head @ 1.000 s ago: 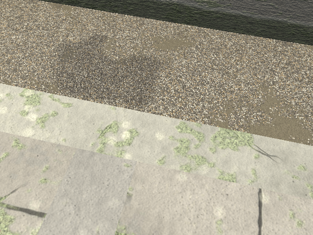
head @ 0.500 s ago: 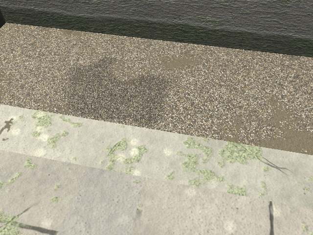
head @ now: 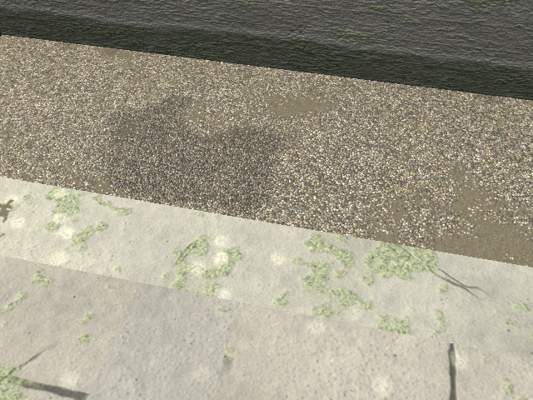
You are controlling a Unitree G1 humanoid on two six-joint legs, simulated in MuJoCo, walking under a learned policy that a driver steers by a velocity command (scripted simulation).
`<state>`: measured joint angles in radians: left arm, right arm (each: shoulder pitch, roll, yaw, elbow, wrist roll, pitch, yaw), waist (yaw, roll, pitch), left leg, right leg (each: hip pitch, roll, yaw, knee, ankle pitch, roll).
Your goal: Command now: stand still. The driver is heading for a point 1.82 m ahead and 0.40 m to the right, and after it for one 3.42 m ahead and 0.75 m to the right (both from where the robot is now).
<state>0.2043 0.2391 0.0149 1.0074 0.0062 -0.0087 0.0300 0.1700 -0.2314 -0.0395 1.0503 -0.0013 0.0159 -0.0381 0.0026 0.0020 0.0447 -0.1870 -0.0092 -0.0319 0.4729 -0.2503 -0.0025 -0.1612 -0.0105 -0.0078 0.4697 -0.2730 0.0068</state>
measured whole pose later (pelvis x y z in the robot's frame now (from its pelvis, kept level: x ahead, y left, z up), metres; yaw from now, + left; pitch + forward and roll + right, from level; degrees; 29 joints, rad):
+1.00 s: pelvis +0.00 -0.01 +0.00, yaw +0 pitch -1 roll +0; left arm 0.30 0.19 0.00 1.09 0.00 -0.01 0.04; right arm 0.25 -0.19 -0.01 1.13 0.00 0.01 -0.05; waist 0.00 0.00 0.03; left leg -0.21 0.00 -0.03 0.48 -0.25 -0.01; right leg -0.19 0.00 0.00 0.48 -0.28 0.00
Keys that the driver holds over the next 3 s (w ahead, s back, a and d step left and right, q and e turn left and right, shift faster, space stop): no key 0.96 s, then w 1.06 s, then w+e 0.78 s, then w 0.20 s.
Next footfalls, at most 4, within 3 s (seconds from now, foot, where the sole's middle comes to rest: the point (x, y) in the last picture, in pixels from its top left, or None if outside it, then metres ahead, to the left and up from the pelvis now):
1.66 right None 0.44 -0.11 -0.78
2.20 left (239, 326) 0.72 0.11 -0.78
2.68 right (341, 298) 0.80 -0.18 -0.78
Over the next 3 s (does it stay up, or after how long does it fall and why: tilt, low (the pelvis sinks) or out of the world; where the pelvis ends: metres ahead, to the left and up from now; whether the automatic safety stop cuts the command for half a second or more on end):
stays up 0.76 -0.07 -0.01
